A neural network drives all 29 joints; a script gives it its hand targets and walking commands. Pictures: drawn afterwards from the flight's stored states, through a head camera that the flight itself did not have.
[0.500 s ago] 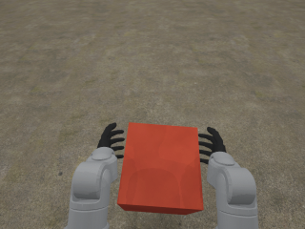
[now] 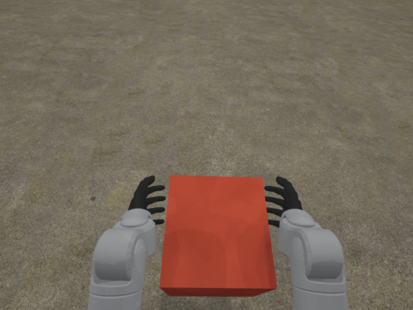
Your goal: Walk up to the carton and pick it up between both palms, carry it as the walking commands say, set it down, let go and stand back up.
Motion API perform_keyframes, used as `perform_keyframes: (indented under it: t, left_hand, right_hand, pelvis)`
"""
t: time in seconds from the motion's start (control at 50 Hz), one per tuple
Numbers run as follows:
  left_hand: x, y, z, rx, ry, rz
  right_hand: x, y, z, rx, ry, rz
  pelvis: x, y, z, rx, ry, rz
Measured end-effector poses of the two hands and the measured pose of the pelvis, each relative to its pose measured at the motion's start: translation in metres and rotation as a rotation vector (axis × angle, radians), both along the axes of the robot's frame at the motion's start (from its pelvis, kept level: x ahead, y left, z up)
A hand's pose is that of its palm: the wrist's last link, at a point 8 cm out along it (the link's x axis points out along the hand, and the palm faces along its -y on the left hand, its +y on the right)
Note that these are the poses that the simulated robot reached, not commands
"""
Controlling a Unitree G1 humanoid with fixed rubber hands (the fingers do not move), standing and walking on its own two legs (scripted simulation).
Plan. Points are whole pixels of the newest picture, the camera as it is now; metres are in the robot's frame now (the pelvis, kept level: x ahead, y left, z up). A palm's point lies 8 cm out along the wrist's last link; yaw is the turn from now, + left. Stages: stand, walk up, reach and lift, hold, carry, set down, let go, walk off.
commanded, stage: carry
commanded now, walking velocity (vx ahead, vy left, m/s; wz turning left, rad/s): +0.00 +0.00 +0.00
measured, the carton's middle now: (213, 239) +0.28 +0.01 +0.00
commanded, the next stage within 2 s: none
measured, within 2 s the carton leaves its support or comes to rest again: neither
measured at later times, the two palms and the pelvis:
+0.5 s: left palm (156, 257) +0.20 +0.10 +0.10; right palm (333, 282) +0.18 -0.16 +0.10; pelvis -0.09 -0.02 +0.00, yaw -2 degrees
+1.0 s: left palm (158, 242) +0.23 +0.10 +0.09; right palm (320, 259) +0.22 -0.16 +0.09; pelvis -0.07 -0.02 +0.00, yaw -2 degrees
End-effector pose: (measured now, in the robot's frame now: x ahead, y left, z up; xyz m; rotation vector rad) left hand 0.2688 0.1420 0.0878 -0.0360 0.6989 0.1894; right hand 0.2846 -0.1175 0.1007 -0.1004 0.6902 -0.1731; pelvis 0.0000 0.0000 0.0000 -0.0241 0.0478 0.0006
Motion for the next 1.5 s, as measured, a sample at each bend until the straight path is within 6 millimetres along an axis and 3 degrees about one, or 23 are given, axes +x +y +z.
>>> perform_keyframes:
  t: [0.12,0.28,0.4,0.62,1.1,1.5]
  left_hand:
    - [-0.025,-0.01,0.018,0.02,-0.053,-0.02]
    - [-0.052,-0.043,0.021,0.093,-0.024,-0.096]
    - [-0.064,-0.046,0.019,0.091,-0.015,-0.093]
    - [-0.072,-0.038,0.013,0.062,-0.014,-0.057]
    - [-0.034,-0.04,-0.006,0.062,-0.011,-0.066]
    - [-0.029,-0.045,-0.013,0.064,-0.028,-0.08]
  right_hand:
    - [-0.031,-0.01,0.01,0.018,-0.05,-0.031]
    - [-0.087,-0.042,0.001,0.079,-0.022,-0.103]
    - [-0.104,-0.045,0.003,0.079,-0.016,-0.098]
    - [-0.096,-0.036,0.004,0.045,-0.017,-0.078]
    - [-0.058,-0.041,-0.017,0.062,-0.018,-0.074]
    - [-0.051,-0.046,-0.025,0.065,-0.037,-0.065]
  pelvis:
    - [-0.031,-0.002,-0.001,-0.006,0.015,-0.016]
    - [-0.067,-0.011,-0.003,0.004,-0.017,-0.03]
    - [-0.081,-0.014,-0.003,0.011,-0.027,-0.037]
    - [-0.088,-0.015,-0.005,0.01,-0.019,-0.035]
    - [-0.063,-0.017,-0.004,0.013,0.003,-0.035]
    - [-0.056,-0.021,-0.004,0.017,0.0,-0.039]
